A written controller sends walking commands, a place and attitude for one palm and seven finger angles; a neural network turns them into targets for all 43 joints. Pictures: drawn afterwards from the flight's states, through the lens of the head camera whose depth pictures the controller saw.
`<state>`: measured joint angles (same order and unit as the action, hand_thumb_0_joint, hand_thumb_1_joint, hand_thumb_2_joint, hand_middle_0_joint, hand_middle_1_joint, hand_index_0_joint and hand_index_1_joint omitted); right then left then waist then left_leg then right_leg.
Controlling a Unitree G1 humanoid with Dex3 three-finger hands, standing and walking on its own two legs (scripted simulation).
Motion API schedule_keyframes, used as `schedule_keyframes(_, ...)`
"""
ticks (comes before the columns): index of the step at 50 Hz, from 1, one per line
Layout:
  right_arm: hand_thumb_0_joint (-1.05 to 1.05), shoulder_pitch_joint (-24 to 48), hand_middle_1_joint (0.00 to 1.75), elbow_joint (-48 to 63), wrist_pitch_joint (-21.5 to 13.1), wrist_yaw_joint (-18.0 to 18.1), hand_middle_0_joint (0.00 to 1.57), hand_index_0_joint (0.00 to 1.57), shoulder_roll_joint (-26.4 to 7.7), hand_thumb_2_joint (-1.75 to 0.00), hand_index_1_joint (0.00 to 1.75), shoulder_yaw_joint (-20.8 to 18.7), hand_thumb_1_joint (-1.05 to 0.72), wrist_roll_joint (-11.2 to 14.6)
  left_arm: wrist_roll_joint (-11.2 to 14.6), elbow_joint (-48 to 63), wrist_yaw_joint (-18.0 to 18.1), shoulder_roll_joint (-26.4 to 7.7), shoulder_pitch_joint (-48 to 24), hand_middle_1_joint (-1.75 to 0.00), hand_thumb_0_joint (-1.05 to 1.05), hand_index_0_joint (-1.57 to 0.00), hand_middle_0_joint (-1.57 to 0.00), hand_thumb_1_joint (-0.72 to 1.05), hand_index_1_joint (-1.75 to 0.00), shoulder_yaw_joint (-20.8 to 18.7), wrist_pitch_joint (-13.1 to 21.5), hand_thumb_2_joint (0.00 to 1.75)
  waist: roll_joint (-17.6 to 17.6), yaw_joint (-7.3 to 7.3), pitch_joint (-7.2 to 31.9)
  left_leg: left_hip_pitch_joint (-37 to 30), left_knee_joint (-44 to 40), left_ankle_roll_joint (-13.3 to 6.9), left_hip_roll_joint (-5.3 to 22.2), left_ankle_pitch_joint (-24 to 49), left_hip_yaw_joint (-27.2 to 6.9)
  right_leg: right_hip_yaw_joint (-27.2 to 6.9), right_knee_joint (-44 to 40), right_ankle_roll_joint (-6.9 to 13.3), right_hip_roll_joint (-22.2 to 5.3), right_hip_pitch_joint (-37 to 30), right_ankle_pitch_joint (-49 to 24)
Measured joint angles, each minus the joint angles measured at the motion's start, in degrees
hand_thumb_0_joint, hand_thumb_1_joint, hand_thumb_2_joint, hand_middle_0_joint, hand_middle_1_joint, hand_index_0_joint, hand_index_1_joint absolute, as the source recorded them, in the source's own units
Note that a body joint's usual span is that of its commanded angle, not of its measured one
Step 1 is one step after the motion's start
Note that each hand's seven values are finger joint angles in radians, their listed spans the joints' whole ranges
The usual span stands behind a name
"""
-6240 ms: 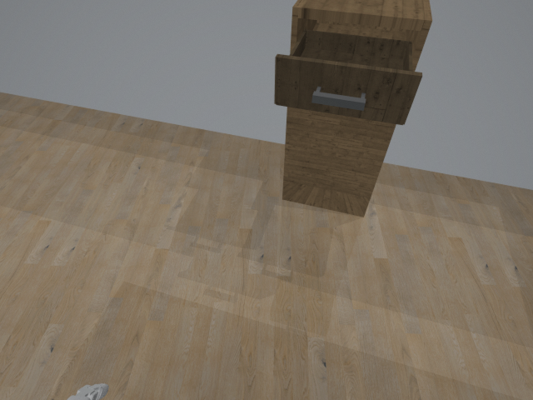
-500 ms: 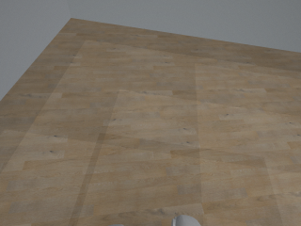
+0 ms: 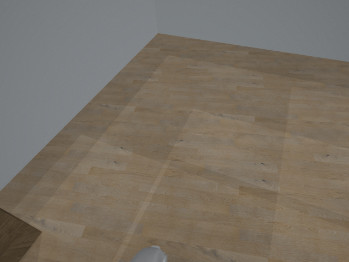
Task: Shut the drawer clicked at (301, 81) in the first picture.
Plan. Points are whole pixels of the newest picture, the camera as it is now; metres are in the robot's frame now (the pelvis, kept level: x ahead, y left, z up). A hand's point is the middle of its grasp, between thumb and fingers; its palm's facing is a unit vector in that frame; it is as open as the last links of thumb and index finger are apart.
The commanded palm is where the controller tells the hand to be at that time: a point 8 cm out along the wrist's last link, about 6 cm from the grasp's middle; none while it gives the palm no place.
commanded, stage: turn to face it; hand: left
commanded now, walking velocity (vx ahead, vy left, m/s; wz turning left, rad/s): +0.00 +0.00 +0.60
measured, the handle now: out of the picture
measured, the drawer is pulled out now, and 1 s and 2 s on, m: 0.29 0.29 0.29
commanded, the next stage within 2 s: take the last steps up to it in 1.86 s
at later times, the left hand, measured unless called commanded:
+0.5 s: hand out of the picture -0.03 +0.27 -0.18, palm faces +0.35 -0.90 -0.26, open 7.3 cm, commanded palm none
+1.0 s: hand out of the picture -0.01 +0.20 -0.13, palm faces +0.57 -0.77 -0.30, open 7.3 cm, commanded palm none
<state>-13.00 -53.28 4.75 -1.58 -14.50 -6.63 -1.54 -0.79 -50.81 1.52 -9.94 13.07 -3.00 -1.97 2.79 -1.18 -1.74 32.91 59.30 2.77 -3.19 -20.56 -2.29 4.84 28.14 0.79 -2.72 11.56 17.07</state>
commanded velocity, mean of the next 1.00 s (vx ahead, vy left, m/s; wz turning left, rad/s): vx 0.00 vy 0.00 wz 0.60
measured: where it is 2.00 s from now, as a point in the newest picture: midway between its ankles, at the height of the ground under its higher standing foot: outside the picture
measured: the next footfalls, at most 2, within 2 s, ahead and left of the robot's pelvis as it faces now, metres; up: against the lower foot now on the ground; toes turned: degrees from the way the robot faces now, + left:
left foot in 0.34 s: +0.00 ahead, +0.16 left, +0.00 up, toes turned +19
right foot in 0.78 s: +0.09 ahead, -0.07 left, +0.00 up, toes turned +26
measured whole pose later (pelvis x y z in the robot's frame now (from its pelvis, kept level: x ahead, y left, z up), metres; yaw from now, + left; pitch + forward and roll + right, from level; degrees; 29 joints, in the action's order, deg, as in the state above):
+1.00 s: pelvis +0.02 -0.02 +0.00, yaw +36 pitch -1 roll +3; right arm -13.1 -54.3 4.7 -1.8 -15.9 -6.0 -1.1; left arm -0.9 -49.0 1.2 -9.5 11.7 -1.7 -0.6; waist 2.6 -2.2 -4.1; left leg 29.1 67.8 4.7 0.8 -20.6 -1.0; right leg 9.2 28.3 2.0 -5.1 10.9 16.7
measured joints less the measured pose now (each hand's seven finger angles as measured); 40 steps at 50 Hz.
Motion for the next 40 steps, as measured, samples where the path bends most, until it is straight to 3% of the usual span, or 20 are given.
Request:
schedule_keyframes(3, 0.01, -0.15, 0.30, -0.05, -0.28, -0.33, 0.20, 0.20, -0.33, -0.90, 0.30, 0.07, -0.91, 0.14, -0.03, -0.45, -0.03, -0.01, 0.81, -0.30, 0.00, -0.21, -0.20, 0.91, -0.30, 0.29, 0.62, 0.90, -0.75, -0.36, -0.74, 0.06, 6.23, 1.35, 2.59, 1.86, 1.41, 2.03, -1.48, 0.08, -1.31, -1.39, -0.57)
schedule_keyframes(7, 0.01, 0.33, 0.30, -0.84, 0.29, -0.36, 0.20, 0.20, -0.71, -0.90, 0.30, 0.28, -0.91, 0.28, -0.32, -0.50, -0.18, 0.20, 1.25, -0.30, 0.00, -0.21, -0.21, 0.91, -0.30, 0.64, 1.23, 0.90, -1.47, 0.10, -1.90, -2.80, 3.77, 2.40, 5.33, 0.56, 2.35, 5.13, -1.08, -0.13, -3.06, -1.91, 0.13)
schedule_keyframes(14, 0.01, 4.55, 0.30, -0.47, -0.12, -0.29, 0.20, 0.19, -0.37, -0.90, 0.30, 1.54, -0.91, 0.74, -0.87, -1.19, -0.62, -0.98, 2.44, -0.30, 0.00, -0.21, -0.21, 0.90, -0.30, 0.30, 1.02, 0.90, -3.55, 2.55, -3.99, -11.39, -14.45, 1.43, 5.99, -3.15, 6.24, 9.19, 3.28, -2.02, -6.66, -0.46, 2.73)
schedule_keyframes(16, 0.01, 5.68, 0.30, 0.56, -0.91, -0.28, 0.20, 0.19, -0.15, -0.90, 0.30, 1.94, -0.91, 0.80, -0.67, -1.65, -0.72, -1.93, 3.04, -0.30, 0.00, -0.21, -0.21, 0.90, -0.30, -0.13, 0.69, 0.90, -4.23, 2.90, -4.08, -14.74, -21.89, 0.69, 5.26, 0.63, 7.58, 10.33, 6.12, -3.06, -7.79, 0.51, 4.30)
schedule_keyframes(17, 0.01, 6.02, 0.30, 1.27, -1.55, -0.33, 0.20, 0.20, -0.22, -0.90, 0.30, 2.11, -0.91, 0.74, -0.43, -1.74, -0.82, -2.45, 3.60, -0.30, 0.00, -0.21, -0.21, 0.90, -0.30, -0.40, 0.45, 0.90, -4.35, 2.95, -3.76, -16.42, -25.75, -0.62, 4.99, 4.01, 7.72, 10.63, 9.03, -3.57, -8.36, 1.82, 5.48)
schedule_keyframes(18, 0.01, 6.66, 0.30, 1.65, -2.30, -0.19, 0.20, 0.20, 0.26, -0.90, 0.30, 2.10, -0.91, 0.72, -0.19, -2.15, -0.89, -3.34, 3.42, -0.30, 0.00, -0.21, -0.21, 0.90, -0.30, -0.79, -0.04, 0.90, -5.39, 2.83, -3.93, -15.81, -25.16, -2.14, 4.17, 3.75, 7.54, 8.84, 14.07, -4.37, -8.83, 3.97, 8.64)
schedule_keyframes(20, 0.01, 7.37, 0.30, 2.38, -3.35, 0.02, 0.20, 0.20, 1.15, -0.90, 0.30, 2.65, -0.91, 0.96, -0.17, -2.75, -0.62, -4.90, 2.48, -0.30, 0.00, -0.21, -0.21, 0.91, -0.30, -1.31, -1.51, 0.90, -6.70, 3.13, -4.46, -15.19, -23.46, -3.83, 3.41, 1.96, 6.97, 3.61, 25.57, -5.14, -7.27, 8.78, 13.83)
schedule_keyframes(22, 0.01, 7.19, 0.30, 2.84, -3.85, 0.57, 0.20, 0.20, 1.72, -0.90, 0.30, 3.07, -0.91, 0.85, -0.19, -3.07, -0.46, -5.67, 1.40, -0.30, 0.01, -0.21, -0.20, 0.91, -0.30, -1.77, -2.17, 0.90, -6.71, 2.98, -4.28, -15.71, -24.53, -4.24, 3.27, 2.05, 5.86, 0.87, 33.55, -5.62, -5.44, 12.62, 13.27)
schedule_keyframes(25, 0.01, 6.53, 0.30, 2.92, -3.77, 1.23, 0.20, 0.20, 1.95, -0.90, 0.30, 3.36, -0.91, 0.72, -0.14, -2.36, -0.83, -5.87, -0.63, -0.30, 0.01, -0.20, -0.20, 0.91, -0.30, -1.95, -1.98, 0.90, -5.81, 2.51, -4.09, -16.99, -27.68, -4.18, 2.76, 4.13, 3.86, -1.63, 37.67, -6.09, -4.04, 16.02, 8.86)
schedule_keyframes(32, 0.01, 3.90, 0.30, 2.09, -3.00, 1.07, 0.21, 0.20, 2.18, -0.90, 0.30, 3.39, -0.90, 0.40, 0.04, 0.87, -0.85, -4.83, -4.73, -0.30, 0.01, -0.20, -0.20, 0.91, -0.30, -1.49, -1.31, 0.90, -3.64, 1.00, -3.10, -17.84, -31.16, -3.92, 1.22, 6.77, -0.55, -4.63, 29.28, -6.61, -2.08, 15.66, 6.62)
schedule_keyframes(36, 0.01, 2.34, 0.30, 1.68, -2.32, 0.92, 0.21, 0.20, 1.94, -0.90, 0.30, 2.94, -0.90, 0.19, 0.35, 2.44, -0.78, -3.78, -6.51, -0.30, 0.00, -0.20, -0.20, 0.91, -0.30, -1.00, -0.74, 0.90, -2.08, -0.34, -2.93, -16.37, -29.78, -2.76, 0.64, 6.66, -3.47, -4.72, 18.43, -6.07, -0.06, 11.39, 6.86)
schedule_keyframes(38, 0.01, 1.55, 0.30, 1.45, -1.99, 0.89, 0.21, 0.20, 1.61, -0.90, 0.30, 2.54, -0.90, 0.31, 0.55, 3.18, -0.80, -3.23, -6.78, -0.30, 0.00, -0.20, -0.20, 0.91, -0.30, -0.65, -0.03, 0.90, -1.32, -0.71, -2.70, -15.09, -28.01, -1.87, 0.17, 6.06, -4.88, -4.30, 10.69, -5.72, 1.01, 7.86, 3.34)
schedule_keyframes(40, 0.01, 1.06, 0.30, 1.00, -1.66, 0.85, 0.21, 0.20, 0.78, -0.90, 0.30, 1.87, -0.90, 0.77, 0.27, 3.44, -0.65, -2.18, -6.70, -0.30, 0.00, -0.20, -0.20, 0.91, -0.30, -0.17, 1.06, 0.90, 0.43, -0.81, -2.89, -13.16, -23.48, -1.14, 0.22, 3.10, -6.07, -2.71, 5.93, -2.09, 1.87, 5.31, 0.37)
